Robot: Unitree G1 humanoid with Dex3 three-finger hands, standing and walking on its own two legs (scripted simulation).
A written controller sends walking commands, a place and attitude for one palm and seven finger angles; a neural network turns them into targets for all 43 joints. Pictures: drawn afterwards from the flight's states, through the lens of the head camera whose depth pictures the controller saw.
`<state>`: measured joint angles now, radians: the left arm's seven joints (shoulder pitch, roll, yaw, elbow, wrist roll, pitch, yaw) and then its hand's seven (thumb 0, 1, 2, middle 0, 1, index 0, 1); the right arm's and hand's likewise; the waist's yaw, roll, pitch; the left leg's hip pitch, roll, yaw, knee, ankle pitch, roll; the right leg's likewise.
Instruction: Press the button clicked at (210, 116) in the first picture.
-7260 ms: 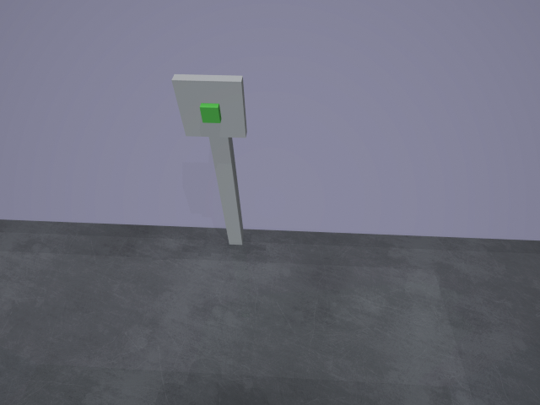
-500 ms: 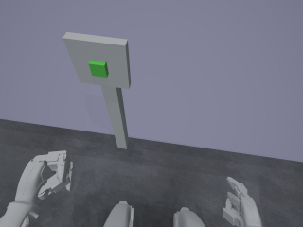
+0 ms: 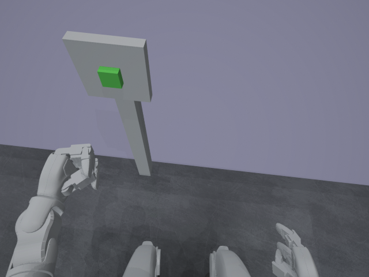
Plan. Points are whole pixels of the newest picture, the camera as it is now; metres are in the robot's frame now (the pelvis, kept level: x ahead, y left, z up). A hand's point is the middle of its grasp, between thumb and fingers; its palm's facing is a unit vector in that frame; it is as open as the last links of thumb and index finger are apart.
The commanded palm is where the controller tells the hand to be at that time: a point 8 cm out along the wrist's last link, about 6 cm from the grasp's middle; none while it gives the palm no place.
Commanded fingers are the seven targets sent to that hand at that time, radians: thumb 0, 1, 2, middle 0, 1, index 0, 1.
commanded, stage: aim a knuckle at the button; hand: left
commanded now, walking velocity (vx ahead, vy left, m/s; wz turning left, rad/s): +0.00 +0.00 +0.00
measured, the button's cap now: (111, 76) +0.56 +0.21 +0.06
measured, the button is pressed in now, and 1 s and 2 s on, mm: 0 0 0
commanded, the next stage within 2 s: press the button with the knuckle in 1.48 s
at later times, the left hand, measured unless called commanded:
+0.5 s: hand (108, 131) +0.41 +0.19 +0.03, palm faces -0.07 -1.00 -0.05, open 3.1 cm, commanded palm +0.40 +0.24 +0.04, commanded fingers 0.00 0.90 0.90 -1.30 -1.50 -1.30 -1.50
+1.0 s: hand (114, 112) +0.48 +0.19 +0.02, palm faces -0.07 -1.00 -0.04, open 3.1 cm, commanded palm +0.46 +0.24 +0.03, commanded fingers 0.00 0.90 0.90 -1.30 -1.50 -1.30 -1.50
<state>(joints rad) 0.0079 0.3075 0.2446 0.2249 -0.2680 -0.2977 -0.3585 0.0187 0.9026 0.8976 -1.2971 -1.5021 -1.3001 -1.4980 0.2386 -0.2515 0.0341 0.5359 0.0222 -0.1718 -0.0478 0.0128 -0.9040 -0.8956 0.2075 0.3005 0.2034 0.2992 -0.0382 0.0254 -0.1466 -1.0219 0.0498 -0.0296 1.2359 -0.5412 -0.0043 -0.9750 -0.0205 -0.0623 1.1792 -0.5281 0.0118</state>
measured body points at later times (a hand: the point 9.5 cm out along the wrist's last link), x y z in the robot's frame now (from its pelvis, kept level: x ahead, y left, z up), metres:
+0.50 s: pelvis +0.00 +0.00 +0.00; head +0.12 +0.01 +0.43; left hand +0.41 +0.24 +0.04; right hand +0.11 -0.26 -0.11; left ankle +0.03 +0.12 -0.64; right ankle +0.02 -0.13 -0.64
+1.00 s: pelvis +0.00 +0.00 -0.02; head +0.16 +0.01 +0.40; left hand +0.48 +0.25 +0.02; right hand +0.03 -0.27 -0.14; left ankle +0.03 +0.12 -0.64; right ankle +0.02 -0.13 -0.64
